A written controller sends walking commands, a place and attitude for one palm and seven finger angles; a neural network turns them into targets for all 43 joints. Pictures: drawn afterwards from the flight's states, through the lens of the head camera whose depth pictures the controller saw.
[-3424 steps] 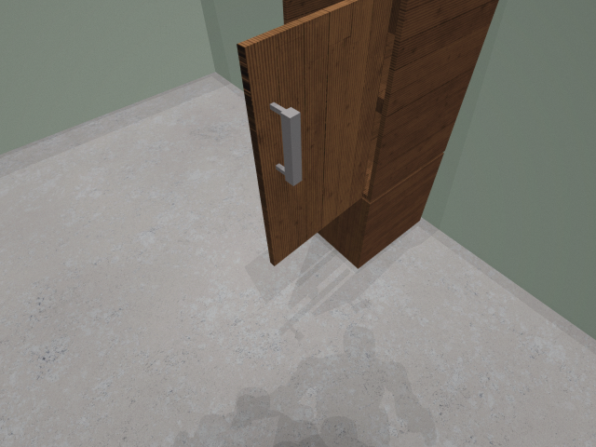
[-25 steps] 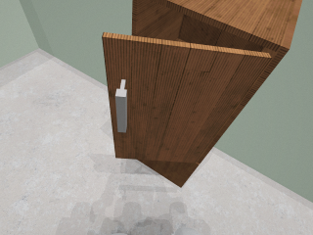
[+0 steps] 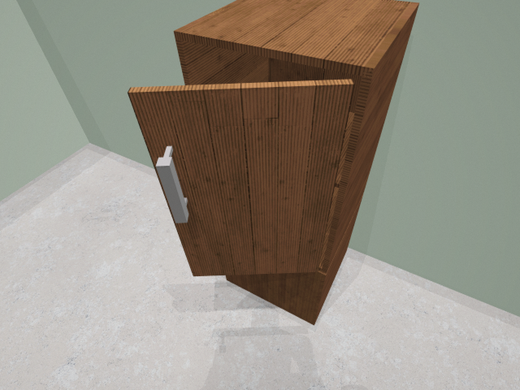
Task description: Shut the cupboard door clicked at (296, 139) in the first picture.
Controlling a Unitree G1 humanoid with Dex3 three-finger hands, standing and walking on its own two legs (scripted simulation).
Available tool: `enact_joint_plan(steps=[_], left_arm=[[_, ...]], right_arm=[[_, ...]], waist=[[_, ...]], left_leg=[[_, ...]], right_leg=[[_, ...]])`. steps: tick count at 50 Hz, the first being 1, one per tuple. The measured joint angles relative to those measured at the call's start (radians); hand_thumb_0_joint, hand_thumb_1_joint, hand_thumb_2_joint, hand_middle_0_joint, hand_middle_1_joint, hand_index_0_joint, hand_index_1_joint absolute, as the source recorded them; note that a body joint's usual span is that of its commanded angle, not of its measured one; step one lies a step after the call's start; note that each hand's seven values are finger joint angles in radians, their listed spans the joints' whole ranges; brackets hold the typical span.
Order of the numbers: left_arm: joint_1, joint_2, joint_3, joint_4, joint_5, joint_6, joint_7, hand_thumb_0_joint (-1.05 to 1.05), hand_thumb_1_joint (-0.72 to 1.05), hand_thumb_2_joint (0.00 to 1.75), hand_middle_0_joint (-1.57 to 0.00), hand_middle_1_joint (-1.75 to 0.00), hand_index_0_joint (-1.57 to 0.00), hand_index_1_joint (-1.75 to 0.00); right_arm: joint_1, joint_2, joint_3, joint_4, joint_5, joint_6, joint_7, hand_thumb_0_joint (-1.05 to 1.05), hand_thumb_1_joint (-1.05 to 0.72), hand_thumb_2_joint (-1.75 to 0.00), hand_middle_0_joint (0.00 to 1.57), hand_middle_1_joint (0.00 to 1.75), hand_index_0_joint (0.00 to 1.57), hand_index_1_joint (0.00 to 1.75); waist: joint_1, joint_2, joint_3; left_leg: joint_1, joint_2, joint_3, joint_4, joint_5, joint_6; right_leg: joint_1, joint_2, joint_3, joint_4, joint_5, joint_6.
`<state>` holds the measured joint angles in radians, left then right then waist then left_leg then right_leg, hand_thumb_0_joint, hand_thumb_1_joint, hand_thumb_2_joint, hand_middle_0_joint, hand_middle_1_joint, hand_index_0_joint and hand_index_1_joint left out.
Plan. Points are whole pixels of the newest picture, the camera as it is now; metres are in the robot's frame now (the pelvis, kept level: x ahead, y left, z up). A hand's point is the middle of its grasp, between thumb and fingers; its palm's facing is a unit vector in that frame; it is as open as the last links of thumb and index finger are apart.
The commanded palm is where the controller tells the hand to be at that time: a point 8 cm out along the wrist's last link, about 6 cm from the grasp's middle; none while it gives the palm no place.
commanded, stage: come to a stop and stand still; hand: left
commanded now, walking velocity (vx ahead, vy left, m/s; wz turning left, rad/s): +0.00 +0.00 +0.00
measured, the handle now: (175, 185) +0.49 +0.19 +0.04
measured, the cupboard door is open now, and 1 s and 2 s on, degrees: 31 31 31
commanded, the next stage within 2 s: look again from close up in 0.70 s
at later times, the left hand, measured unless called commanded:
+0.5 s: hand out of the picture +0.00 +0.18 -0.19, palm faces +0.06 -0.99 -0.10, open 7.4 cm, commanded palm none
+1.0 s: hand out of the picture -0.01 +0.22 -0.19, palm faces +0.02 -0.98 -0.21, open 7.4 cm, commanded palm none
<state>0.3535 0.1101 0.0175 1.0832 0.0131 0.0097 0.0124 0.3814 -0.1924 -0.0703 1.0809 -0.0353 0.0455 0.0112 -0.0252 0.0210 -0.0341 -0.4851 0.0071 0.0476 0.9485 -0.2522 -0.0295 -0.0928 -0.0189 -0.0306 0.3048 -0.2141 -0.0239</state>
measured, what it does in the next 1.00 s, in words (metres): steps on the spot: left foot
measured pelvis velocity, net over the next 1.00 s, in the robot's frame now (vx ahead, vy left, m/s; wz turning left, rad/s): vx -0.01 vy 0.05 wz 0.02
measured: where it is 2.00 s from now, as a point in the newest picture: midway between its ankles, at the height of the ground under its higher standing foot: outside the picture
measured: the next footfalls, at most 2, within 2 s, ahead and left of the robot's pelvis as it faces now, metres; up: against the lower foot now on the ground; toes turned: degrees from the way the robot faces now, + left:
left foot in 0.20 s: +0.05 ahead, +0.14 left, +0.00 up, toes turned +4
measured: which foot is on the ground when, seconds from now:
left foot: up 0.00-0.18, down 0.20-1.00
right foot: down 0.00-1.00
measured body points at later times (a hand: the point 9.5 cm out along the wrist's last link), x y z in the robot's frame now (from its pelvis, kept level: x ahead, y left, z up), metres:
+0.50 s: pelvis +0.02 +0.04 -0.01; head +0.03 +0.06 +0.44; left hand +0.00 +0.23 -0.18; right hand +0.06 -0.19 -0.16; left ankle +0.01 +0.14 -0.75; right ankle -0.03 -0.10 -0.75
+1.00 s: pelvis -0.01 +0.05 -0.02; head -0.01 +0.05 +0.43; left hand -0.01 +0.28 -0.17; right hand +0.00 -0.17 -0.18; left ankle +0.01 +0.14 -0.75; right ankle -0.03 -0.10 -0.75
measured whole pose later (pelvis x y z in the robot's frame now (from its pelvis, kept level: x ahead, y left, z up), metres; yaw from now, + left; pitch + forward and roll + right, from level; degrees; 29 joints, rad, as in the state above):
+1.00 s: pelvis -0.01 +0.05 -0.02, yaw +1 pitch -2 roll -1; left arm 0.28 0.15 -0.02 1.10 0.01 -0.02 0.05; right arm 0.29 -0.16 0.00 1.08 -0.02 -0.02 -0.03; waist -0.01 0.03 0.05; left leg -0.24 -0.02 0.07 0.54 -0.26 0.05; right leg -0.15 -0.06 -0.03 0.50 -0.30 0.05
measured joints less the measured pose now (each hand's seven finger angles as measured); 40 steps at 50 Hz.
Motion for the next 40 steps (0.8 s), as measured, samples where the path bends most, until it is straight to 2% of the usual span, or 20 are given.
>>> enact_joint_plan(steps=[3,5,8,10,14,18,24,34,40], left_arm=[[0.014,-0.015,-0.004,0.005,0.003,-0.018,0.004,0.01,0.9,0.9,-0.21,-0.29,-0.2,-0.3],[0.019,-0.023,-0.005,0.008,0.005,-0.025,0.006,0.01,0.9,0.9,-0.21,-0.29,-0.2,-0.3],[0.025,-0.026,-0.006,0.02,0.008,-0.031,0.007,0.01,0.9,0.9,-0.21,-0.29,-0.2,-0.3],[0.029,-0.029,-0.008,0.037,0.002,-0.032,0.008,0.01,0.9,0.9,-0.21,-0.29,-0.2,-0.3],[0.018,-0.02,-0.01,0.068,-0.002,-0.015,0.017,0.01,0.9,0.9,-0.2,-0.29,-0.2,-0.3],[-0.005,-0.014,-0.015,0.083,-0.004,0.002,0.016,0.01,0.91,0.9,-0.2,-0.29,-0.2,-0.3],[-0.056,0.002,-0.019,0.074,-0.005,0.001,0.015,0.01,0.91,0.9,-0.2,-0.29,-0.2,-0.3],[-0.092,0.055,-0.012,0.059,-0.006,0.0,0.019,0.01,0.91,0.9,-0.2,-0.29,-0.2,-0.3],[-0.092,0.06,-0.012,0.058,-0.008,0.002,0.019,0.01,0.91,0.9,-0.2,-0.29,-0.2,-0.3]], right_arm=[[-0.008,0.01,0.003,-0.003,0.002,-0.012,0.0,0.0,-0.9,-0.9,0.2,0.3,0.2,0.3],[-0.021,0.016,0.008,0.001,0.005,-0.014,-0.005,0.0,-0.9,-0.9,0.2,0.3,0.2,0.3],[-0.055,0.029,0.021,0.009,0.012,-0.022,-0.016,0.0,-0.9,-0.9,0.2,0.3,0.2,0.3],[-0.077,0.033,0.034,0.013,0.016,-0.042,-0.024,0.0,-0.9,-0.9,0.2,0.3,0.2,0.3],[-0.128,0.043,0.048,0.039,0.016,-0.064,-0.053,0.01,-0.93,-0.9,0.2,0.3,0.2,0.3],[-0.162,0.048,0.06,0.033,0.023,-0.073,-0.064,0.01,-0.93,-0.9,0.2,0.3,0.2,0.3],[-0.177,0.048,0.064,0.032,0.026,-0.068,-0.07,0.0,-0.94,-0.9,0.2,0.3,0.2,0.3],[-0.124,0.047,0.072,0.059,0.024,-0.058,-0.055,0.0,-0.92,-0.9,0.2,0.3,0.2,0.3],[-0.094,0.059,0.077,0.075,0.024,-0.054,-0.048,0.0,-0.91,-0.9,0.2,0.3,0.2,0.3]], waist=[[0.01,0.013,0.014],[0.024,0.018,0.024],[0.048,0.007,0.038],[0.056,0.007,0.041],[0.069,-0.045,0.052],[0.063,-0.071,0.062],[0.051,-0.068,0.073],[0.032,-0.052,0.078],[0.026,-0.046,0.085]], left_leg=[[0.032,0.017,-0.003,-0.037,0.0,-0.003],[0.07,0.027,-0.006,-0.115,-0.029,-0.004],[0.163,0.028,-0.005,-0.315,-0.062,0.001],[0.237,0.032,-0.017,-0.463,0.043,0.014],[0.274,0.015,-0.003,-0.473,-0.011,0.033],[0.305,0.007,0.015,-0.485,-0.013,0.042],[0.328,-0.007,0.024,-0.517,0.003,0.054],[0.344,-0.024,0.03,-0.557,0.027,0.067],[0.346,-0.029,0.031,-0.57,0.038,0.069]], right_leg=[[0.0,0.006,-0.016,-0.007,0.001,-0.002],[-0.005,0.01,-0.026,0.003,-0.007,-0.002],[-0.021,0.008,-0.03,0.047,-0.036,0.003],[-0.037,0.017,-0.036,0.097,-0.069,0.013],[-0.027,-0.002,-0.021,0.134,-0.101,0.034],[-0.001,-0.01,-0.005,0.119,-0.097,0.04],[0.021,-0.023,0.002,0.084,-0.077,0.054],[0.03,-0.04,0.006,0.058,-0.058,0.067],[0.028,-0.044,0.008,0.054,-0.051,0.069]])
